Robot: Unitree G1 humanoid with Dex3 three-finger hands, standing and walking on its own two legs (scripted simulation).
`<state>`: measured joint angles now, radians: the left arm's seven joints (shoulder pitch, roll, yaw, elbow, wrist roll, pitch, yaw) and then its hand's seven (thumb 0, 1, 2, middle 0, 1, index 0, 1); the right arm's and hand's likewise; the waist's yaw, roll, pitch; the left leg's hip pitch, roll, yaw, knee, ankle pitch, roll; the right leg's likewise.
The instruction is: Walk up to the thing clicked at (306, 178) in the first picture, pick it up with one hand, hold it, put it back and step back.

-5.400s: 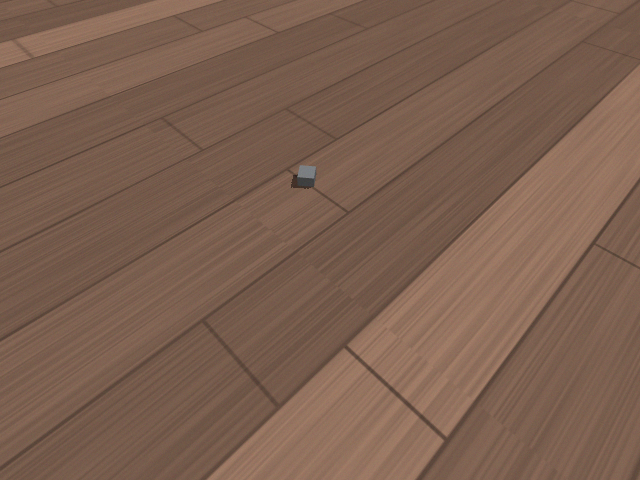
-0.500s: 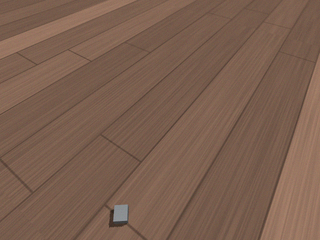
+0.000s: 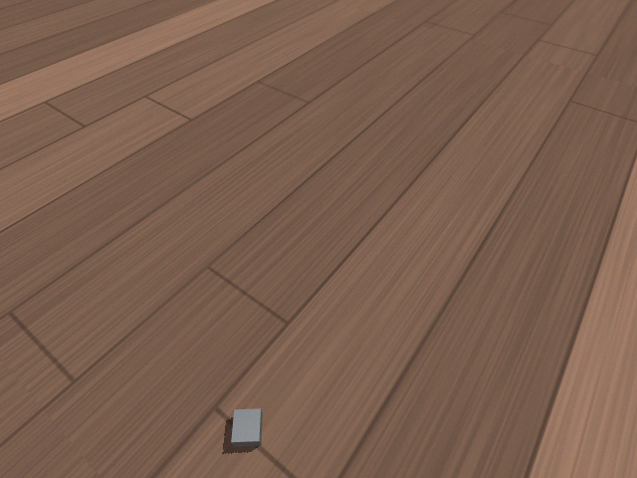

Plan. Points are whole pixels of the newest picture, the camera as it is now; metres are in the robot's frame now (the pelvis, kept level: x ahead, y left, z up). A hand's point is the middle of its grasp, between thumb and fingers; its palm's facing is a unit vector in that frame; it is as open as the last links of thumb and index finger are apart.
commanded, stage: stand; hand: left
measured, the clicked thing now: (247, 427) +0.37 +0.21 -0.76
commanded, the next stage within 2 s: none
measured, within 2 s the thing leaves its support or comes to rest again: neither
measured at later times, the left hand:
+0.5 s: hand out of the picture +0.08 +0.25 -0.15, palm faces -0.02 -0.94 -0.35, open 7.4 cm
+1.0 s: hand out of the picture +0.07 +0.25 -0.16, palm faces -0.02 -0.94 -0.34, open 7.4 cm
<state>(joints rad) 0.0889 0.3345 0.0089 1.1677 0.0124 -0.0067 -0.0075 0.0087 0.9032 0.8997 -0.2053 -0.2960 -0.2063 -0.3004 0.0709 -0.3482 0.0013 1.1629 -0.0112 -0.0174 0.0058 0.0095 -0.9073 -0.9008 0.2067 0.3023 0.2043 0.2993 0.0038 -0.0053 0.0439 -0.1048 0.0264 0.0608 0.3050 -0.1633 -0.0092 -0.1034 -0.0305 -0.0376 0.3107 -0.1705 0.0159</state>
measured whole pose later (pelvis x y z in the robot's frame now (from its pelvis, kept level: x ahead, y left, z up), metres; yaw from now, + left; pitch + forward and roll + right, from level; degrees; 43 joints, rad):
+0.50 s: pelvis +0.00 +0.00 +0.00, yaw +0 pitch -2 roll +0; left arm 0.09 0.35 0.00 1.14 0.01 -0.01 0.00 0.01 0.90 0.90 -0.21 -0.30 -0.21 -0.30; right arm 0.10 -0.35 0.00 1.16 -0.01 -0.01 0.01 0.01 -0.91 -0.90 0.21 0.30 0.20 0.30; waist -0.01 0.00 0.04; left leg -0.10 0.03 0.06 0.29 -0.15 -0.01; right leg -0.10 -0.03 -0.04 0.31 -0.17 0.01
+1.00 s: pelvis +0.00 -0.01 +0.00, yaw +0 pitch -2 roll +0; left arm 0.11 0.35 -0.01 1.14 0.01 -0.01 0.00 0.01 0.90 0.90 -0.21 -0.30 -0.21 -0.30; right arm 0.10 -0.35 0.01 1.15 -0.01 -0.01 0.01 0.01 -0.91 -0.90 0.21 0.30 0.20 0.30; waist 0.00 0.00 0.04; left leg -0.10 0.03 0.05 0.30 -0.16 -0.02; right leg -0.10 -0.02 -0.05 0.31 -0.17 0.01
